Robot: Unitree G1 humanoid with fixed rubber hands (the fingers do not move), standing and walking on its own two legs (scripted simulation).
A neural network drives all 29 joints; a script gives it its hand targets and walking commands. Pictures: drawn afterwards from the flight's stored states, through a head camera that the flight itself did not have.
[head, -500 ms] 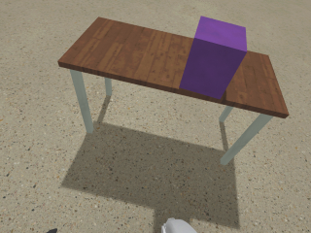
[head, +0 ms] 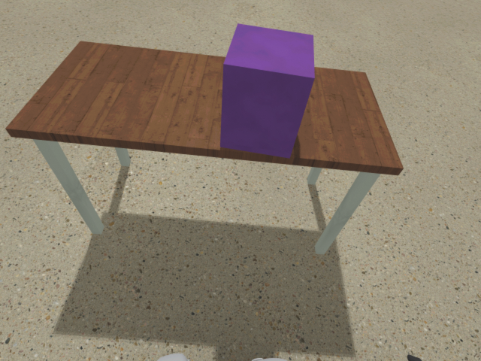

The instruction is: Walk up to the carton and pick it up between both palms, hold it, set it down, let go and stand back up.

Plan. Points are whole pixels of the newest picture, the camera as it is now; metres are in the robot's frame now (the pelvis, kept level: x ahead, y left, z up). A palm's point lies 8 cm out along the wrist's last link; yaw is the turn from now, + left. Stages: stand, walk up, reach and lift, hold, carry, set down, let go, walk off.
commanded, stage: walk up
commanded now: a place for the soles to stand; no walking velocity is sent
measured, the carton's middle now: (264, 93) +0.76 -0.08 +0.01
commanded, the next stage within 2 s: none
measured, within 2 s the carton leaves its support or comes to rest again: neither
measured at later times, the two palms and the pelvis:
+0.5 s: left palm (90, 344) +0.18 +0.26 -0.12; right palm out of the picture +0.05 -0.34 -0.07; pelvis +0.06 -0.02 +0.00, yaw -1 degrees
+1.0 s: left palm (137, 350) +0.17 +0.18 -0.12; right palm out of the picture +0.06 -0.42 -0.08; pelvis +0.07 -0.11 +0.00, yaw -7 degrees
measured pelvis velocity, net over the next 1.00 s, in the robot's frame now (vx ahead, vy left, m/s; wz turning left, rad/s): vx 0.07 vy -0.11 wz -0.13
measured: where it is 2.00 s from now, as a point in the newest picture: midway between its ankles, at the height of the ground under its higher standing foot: outside the picture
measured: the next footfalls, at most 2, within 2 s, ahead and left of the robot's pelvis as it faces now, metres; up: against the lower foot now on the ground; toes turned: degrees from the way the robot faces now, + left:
left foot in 0.10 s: +0.08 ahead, +0.12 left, +0.00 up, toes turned +7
right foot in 0.58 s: +0.19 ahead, -0.17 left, +0.00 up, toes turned +0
